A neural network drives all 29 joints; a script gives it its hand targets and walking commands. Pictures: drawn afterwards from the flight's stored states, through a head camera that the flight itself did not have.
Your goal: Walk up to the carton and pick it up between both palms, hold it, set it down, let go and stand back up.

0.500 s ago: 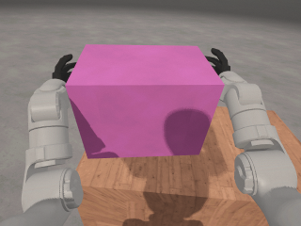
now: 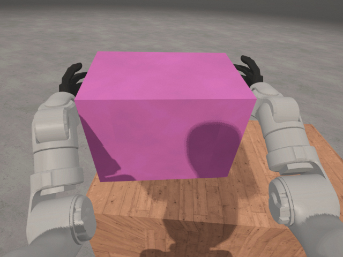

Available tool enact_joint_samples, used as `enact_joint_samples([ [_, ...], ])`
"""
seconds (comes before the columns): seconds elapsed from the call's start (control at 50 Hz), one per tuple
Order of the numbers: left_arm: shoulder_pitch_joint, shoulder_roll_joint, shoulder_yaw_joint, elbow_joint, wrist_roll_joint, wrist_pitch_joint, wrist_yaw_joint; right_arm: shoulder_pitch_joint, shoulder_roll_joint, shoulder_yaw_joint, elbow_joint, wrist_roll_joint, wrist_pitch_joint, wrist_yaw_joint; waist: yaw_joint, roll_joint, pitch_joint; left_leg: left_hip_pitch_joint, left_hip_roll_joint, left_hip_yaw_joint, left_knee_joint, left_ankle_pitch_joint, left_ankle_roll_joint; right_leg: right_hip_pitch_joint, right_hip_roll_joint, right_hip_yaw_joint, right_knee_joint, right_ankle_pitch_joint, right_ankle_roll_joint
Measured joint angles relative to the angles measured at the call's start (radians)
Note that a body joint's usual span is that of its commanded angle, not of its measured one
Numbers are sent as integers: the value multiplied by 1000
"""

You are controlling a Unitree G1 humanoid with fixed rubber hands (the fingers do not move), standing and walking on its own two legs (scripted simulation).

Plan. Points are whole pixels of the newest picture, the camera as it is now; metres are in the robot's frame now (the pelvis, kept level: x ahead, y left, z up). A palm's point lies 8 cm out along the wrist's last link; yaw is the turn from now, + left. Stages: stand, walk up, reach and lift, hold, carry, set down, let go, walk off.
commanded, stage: hold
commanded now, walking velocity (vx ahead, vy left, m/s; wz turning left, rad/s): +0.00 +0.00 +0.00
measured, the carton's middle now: (164, 116) +0.37 +0.01 +0.21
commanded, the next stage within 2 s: none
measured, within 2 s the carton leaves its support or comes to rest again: neither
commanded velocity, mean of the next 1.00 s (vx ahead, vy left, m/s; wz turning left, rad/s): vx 0.00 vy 0.00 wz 0.00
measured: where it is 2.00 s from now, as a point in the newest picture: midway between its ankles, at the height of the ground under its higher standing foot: outside the picture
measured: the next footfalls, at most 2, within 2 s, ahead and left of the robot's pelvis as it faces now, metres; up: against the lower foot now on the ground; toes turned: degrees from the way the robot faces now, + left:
none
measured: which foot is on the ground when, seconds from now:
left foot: down 0.00-1.00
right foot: down 0.00-1.00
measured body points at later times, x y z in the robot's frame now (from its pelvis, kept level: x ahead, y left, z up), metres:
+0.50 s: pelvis +0.00 +0.00 +0.00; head -0.08 +0.02 +0.44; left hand +0.38 +0.20 +0.27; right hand +0.39 -0.19 +0.29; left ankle -0.03 +0.14 -0.75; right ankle +0.06 -0.14 -0.75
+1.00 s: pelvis +0.00 +0.00 +0.00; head -0.08 +0.02 +0.44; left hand +0.37 +0.20 +0.26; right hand +0.38 -0.19 +0.28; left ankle -0.03 +0.14 -0.75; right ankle +0.06 -0.14 -0.75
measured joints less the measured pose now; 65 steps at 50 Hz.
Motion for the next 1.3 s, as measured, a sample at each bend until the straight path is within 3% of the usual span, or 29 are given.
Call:
enact_joint_samples([
  [0.2, 14, -4, -8, -26, 2, 4, 3, 8, 5, -16, -10, 6, -2, 2, -1, -2, -1, -6, -2, -3, 5, 1, -1, -3, -2, -2, 2, 2, -1],
  [0.58, -34, 15, 0, 53, -2, -13, -1, -40, 4, -19, 49, -16, -5, 5, 2, -5, -9, -14, -3, -3, -4, 9, -2, -19, -3, -1, 9, 0, -3],
  [1.04, 2, 5, -13, -5, 0, 3, -1, 6, 5, -13, -8, 0, 2, 0, 0, -9, 1, -12, -4, -2, 3, 5, 0, -9, -3, 1, 1, 5, 0],
  [1.3, -20, 8, -5, 32, 1, -7, 3, -25, 0, -10, 38, -10, -8, 10, 1, -8, -1, -13, -4, -3, -1, 9, -1, -15, -3, 2, 6, 3, -2],
])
